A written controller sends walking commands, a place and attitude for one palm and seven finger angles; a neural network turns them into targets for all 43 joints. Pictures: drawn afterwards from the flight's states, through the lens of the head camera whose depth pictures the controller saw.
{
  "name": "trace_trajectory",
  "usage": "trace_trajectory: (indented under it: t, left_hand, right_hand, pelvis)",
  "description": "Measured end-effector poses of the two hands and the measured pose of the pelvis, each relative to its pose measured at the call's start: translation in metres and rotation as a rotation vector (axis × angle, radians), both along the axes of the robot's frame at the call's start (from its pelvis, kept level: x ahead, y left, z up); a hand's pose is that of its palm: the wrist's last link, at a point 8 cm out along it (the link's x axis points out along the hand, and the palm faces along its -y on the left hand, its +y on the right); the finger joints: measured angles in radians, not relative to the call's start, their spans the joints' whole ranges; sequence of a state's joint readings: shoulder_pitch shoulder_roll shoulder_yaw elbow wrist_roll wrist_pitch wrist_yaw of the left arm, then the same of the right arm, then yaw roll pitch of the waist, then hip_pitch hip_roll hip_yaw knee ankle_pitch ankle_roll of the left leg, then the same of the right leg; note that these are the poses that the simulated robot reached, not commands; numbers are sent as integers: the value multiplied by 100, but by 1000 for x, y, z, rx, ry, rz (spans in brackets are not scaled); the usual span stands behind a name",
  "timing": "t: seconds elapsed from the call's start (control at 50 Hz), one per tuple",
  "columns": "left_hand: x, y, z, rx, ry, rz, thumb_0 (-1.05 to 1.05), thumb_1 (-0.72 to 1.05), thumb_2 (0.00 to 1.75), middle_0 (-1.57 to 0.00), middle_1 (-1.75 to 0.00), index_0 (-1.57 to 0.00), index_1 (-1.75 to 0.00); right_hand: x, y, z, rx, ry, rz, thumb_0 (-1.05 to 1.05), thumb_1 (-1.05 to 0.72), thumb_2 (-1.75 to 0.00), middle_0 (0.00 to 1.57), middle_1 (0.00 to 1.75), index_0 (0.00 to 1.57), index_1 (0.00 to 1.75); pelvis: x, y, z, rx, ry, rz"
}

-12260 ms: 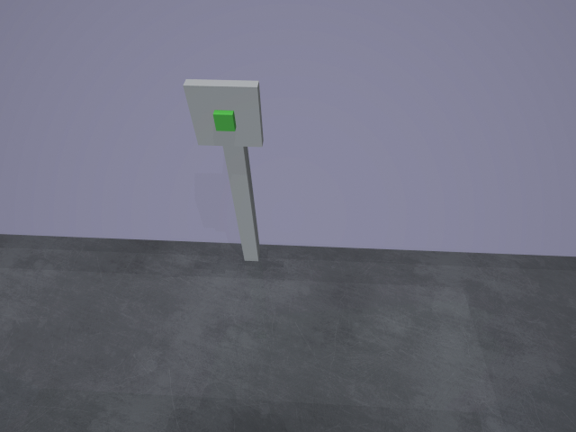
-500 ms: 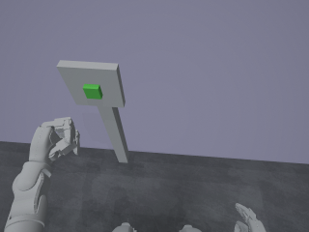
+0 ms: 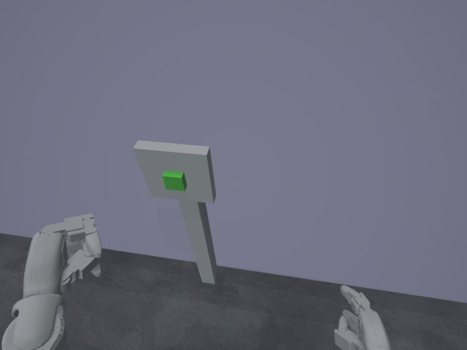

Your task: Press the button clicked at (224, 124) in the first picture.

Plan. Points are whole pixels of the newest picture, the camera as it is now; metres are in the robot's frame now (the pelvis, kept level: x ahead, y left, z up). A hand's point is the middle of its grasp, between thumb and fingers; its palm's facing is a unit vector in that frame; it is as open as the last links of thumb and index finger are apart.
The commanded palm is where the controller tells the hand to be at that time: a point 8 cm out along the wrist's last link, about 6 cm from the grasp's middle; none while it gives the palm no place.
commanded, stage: draw the hand back to the body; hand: left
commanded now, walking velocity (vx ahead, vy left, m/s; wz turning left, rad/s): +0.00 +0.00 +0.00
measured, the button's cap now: (175, 179) +0.50 +0.21 -0.04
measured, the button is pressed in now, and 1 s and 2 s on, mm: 0 0 0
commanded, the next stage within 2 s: step back with the hand held close in 0.52 s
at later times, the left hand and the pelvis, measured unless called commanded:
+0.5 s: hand (56, 273) +0.17 +0.24 +0.16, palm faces +0.40 -0.82 -0.41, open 3.1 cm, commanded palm +0.12 +0.27 +0.18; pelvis -0.01 +0.00 +0.01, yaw -1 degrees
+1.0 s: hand (42, 279) +0.16 +0.25 +0.16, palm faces +0.27 -0.82 -0.51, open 3.1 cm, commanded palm +0.10 +0.29 +0.18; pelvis -0.05 +0.02 +0.00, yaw -3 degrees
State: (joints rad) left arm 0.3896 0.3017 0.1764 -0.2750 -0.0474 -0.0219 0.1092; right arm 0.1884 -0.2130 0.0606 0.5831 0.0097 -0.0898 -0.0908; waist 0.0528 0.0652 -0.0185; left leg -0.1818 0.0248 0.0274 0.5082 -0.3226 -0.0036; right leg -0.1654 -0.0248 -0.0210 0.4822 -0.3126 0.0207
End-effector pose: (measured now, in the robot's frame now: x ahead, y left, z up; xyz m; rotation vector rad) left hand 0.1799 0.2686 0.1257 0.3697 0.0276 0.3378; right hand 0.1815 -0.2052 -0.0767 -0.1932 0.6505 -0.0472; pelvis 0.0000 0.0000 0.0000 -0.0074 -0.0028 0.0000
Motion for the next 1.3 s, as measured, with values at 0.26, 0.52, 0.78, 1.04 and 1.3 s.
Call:
trace_trajectory:
  t: [0.26,0.52,0.78,1.04,1.3]
  left_hand:
    - [-37,4,51,130,-102,21,2,90,90,-130,-150,-130,-150]
    - [-54,4,48,107,-122,32,2,89,90,-130,-150,-131,-150]
    - [-53,16,57,160,-160,1,2,89,90,-130,-150,-131,-150]
    - [-62,25,54,222,-124,-116,2,89,90,-130,-150,-131,-150]
    - [-114,29,53,228,-208,-66,2,89,90,-130,-150,-131,-150]
  right_hand:
    - [-2,-11,3,-14,-5,2,1,-90,-90,21,30,20,30]
    - [-17,-12,7,-28,-22,-12,1,-91,-90,21,30,20,30]
    - [-41,-16,8,-41,26,-53,1,-90,-90,21,30,20,30]
    - [-82,-20,6,-74,99,-166,1,-91,-90,21,30,20,30]
    - [-109,-3,4,-60,43,-103,1,-90,-90,21,30,20,30]
  pelvis:
    - [3,-2,4,-5,-36,-10]
    - [-12,-3,5,-5,-67,-14]
    - [-27,4,7,-14,-22,-34]
    - [-52,23,4,2,14,-52]
    - [-93,24,-6,-9,4,-33]
